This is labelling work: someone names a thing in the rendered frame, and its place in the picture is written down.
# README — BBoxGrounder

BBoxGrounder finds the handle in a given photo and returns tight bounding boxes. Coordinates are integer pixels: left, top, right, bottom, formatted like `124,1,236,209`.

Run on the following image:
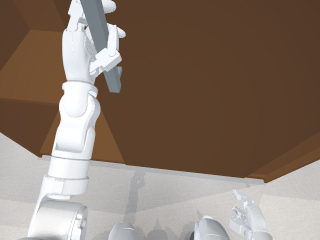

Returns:
80,0,123,93

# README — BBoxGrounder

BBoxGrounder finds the left robot forearm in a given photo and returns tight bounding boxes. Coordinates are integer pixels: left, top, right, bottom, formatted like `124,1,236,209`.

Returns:
27,80,101,238

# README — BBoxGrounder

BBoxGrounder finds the robot right hand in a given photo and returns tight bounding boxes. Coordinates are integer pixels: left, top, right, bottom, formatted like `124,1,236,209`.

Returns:
229,189,269,240

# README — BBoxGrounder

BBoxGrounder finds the wardrobe door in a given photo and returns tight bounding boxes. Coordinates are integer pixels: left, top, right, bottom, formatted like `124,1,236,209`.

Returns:
252,132,320,175
53,0,320,178

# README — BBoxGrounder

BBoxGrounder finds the robot left upper arm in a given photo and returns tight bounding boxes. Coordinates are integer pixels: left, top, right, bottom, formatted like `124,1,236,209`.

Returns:
17,200,88,240

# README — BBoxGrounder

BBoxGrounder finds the robot right shin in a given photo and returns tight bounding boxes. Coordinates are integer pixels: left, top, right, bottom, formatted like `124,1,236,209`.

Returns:
202,215,213,219

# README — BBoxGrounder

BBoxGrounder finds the robot left thigh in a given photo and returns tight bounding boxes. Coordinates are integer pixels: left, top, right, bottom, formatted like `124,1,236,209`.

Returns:
108,222,139,240

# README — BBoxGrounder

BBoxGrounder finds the robot left hand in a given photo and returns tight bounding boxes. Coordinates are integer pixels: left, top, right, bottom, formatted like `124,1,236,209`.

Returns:
62,0,126,85

